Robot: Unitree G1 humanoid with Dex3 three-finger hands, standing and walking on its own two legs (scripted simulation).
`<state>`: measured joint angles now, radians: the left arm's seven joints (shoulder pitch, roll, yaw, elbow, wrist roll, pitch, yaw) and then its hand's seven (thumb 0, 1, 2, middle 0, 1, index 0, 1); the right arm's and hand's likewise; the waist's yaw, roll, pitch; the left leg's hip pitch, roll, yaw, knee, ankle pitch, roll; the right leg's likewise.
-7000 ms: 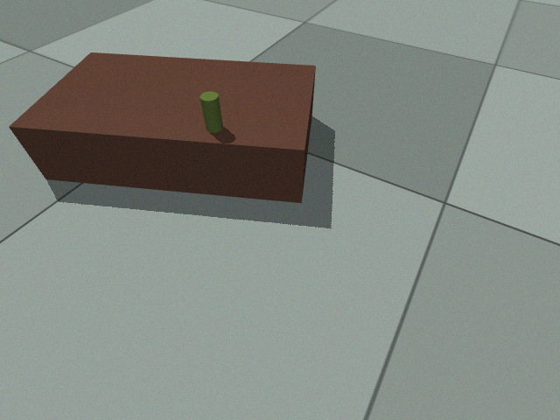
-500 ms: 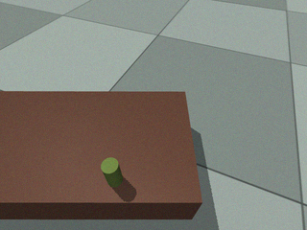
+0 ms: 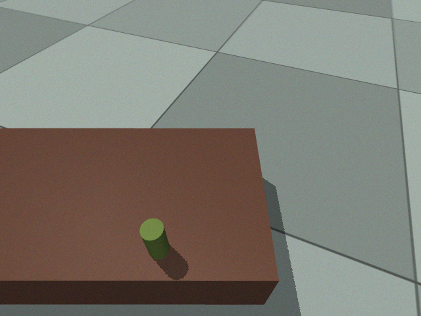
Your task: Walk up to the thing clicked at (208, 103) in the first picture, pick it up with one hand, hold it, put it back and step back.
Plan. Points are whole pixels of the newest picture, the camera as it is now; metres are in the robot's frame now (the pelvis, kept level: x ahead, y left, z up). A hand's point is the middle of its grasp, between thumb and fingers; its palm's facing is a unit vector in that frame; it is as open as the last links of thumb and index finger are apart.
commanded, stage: stand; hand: left
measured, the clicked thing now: (155, 239) +0.43 +0.20 -0.38
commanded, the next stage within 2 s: go down in 0.40 s
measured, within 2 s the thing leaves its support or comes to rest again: neither
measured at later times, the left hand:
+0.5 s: hand out of the picture +0.06 +0.25 -0.16, palm faces -0.03 -0.94 -0.34, open 7.4 cm
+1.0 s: hand out of the picture +0.14 +0.27 -0.15, palm faces +0.05 -0.94 -0.35, open 15.7 cm
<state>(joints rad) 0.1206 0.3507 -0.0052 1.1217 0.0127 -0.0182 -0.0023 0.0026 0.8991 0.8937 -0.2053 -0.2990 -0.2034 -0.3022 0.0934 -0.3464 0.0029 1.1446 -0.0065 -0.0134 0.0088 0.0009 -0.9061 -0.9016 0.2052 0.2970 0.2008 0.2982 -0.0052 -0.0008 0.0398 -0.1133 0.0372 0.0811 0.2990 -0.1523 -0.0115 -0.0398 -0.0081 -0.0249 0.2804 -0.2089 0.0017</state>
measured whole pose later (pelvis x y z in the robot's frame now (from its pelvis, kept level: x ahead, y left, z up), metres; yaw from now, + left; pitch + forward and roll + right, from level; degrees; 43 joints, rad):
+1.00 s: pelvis +0.00 +0.00 -0.02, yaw +2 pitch +7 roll +0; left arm 0.07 0.34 0.15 0.78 0.06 0.24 -0.05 0.00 -0.17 0.15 -0.06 -0.08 -0.06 -0.07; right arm 0.25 -0.26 -0.01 0.69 0.05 -0.08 -0.05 0.01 -0.91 -0.90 0.21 0.30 0.20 0.30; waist -0.02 0.01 -0.01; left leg -0.41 0.03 0.05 0.56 -0.26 0.00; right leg -0.33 -0.02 -0.05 0.55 -0.33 0.00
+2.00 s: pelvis -0.01 +0.01 -0.06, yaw +3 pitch +12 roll -2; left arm 0.36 0.38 0.19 0.19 0.02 0.48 -0.13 -0.01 -0.52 0.08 -0.08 -0.07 -0.07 -0.08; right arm 0.26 -0.25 0.01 0.57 0.03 -0.18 -0.15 0.01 -0.86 -0.89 0.21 0.30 0.20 0.30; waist -0.03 0.04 -0.14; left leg -0.74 0.05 -0.01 0.97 -0.44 0.00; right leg -0.61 -0.01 -0.09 0.91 -0.51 0.00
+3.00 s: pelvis -0.02 +0.01 -0.07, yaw +1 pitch +14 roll -3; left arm -0.16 0.55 0.45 0.77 -0.03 0.00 -0.40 -0.01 -0.55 0.08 -0.08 -0.02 -0.04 -0.05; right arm 0.33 -0.27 0.01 0.71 0.00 -0.23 -0.14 0.01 -0.90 -0.90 0.21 0.30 0.20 0.30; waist -0.04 0.00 -0.08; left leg -0.81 0.06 0.01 0.99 -0.43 0.01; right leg -0.70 -0.01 -0.07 0.94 -0.49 0.01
